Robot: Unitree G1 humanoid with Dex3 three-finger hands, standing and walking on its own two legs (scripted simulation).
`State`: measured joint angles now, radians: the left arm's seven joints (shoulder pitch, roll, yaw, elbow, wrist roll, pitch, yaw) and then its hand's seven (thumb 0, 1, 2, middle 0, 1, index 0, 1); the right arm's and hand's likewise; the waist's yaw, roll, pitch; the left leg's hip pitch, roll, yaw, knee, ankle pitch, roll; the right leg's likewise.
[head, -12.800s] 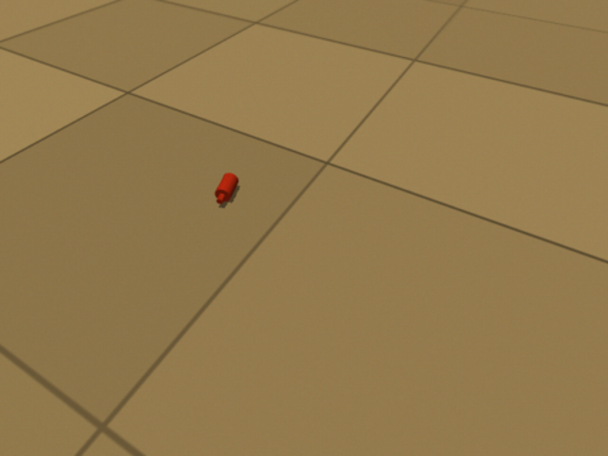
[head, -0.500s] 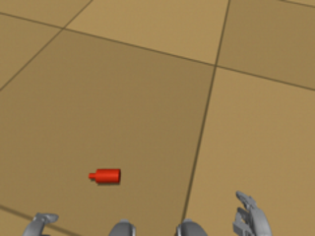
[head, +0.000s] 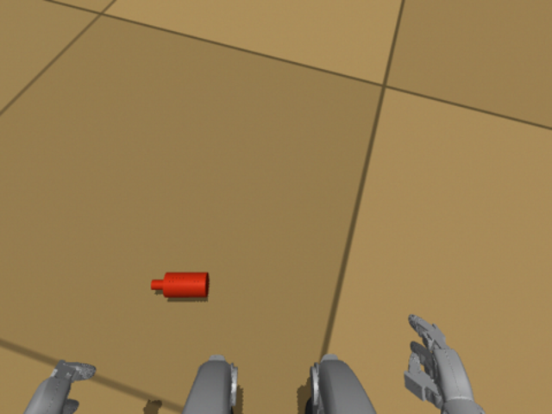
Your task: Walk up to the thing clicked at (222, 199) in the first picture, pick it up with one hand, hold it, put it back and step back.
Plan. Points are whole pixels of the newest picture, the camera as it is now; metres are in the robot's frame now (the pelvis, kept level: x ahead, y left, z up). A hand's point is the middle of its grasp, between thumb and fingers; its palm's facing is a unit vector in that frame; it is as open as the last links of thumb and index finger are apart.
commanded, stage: rise first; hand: left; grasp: from above
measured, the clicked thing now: (179, 284) +0.48 +0.28 -0.61
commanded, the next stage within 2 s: none
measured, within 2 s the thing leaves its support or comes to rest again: neither
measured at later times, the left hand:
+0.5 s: hand (124, 333) +0.29 +0.31 -0.32, palm faces -0.47 -0.34 -0.81, open 13.7 cm
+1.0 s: hand (141, 304) +0.37 +0.32 -0.42, palm faces -0.47 -0.06 -0.88, open 13.9 cm
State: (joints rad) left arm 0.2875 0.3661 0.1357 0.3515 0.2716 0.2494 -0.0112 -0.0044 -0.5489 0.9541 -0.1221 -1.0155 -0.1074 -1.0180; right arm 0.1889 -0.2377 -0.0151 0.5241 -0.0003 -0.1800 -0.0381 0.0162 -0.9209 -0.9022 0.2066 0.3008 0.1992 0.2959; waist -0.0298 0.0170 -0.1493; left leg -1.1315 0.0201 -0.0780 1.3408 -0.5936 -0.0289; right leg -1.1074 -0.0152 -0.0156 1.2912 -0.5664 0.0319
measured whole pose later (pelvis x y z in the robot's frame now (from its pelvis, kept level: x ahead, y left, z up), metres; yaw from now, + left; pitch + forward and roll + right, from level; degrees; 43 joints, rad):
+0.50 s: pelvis -0.06 +0.00 -0.19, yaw -2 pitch +34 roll -3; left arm -0.43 0.59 0.17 0.87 0.83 -0.19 0.07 0.00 -0.49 0.93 -0.20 -0.98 -0.19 -0.98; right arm 0.08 -0.30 -0.05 0.69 -0.03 -0.16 0.05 0.01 -0.95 -0.91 0.20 0.30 0.20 0.30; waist -0.03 0.02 -0.14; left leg -1.91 -0.01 -0.10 2.02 -0.70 -0.05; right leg -1.90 -0.01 0.00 1.97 -0.67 0.04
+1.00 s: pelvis -0.08 +0.01 -0.28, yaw -5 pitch +33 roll -8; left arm -0.81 0.81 0.17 1.27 1.23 -0.36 0.24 0.00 -0.47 0.99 -0.13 -0.93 -0.11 -0.93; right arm 0.16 -0.29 0.01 0.74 -0.11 0.00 0.11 0.01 -0.89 -0.90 0.20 0.30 0.20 0.29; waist -0.16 0.00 -0.08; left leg -2.20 -0.04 -0.15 2.30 -0.68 -0.04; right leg -2.14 0.00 -0.02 2.21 -0.65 0.06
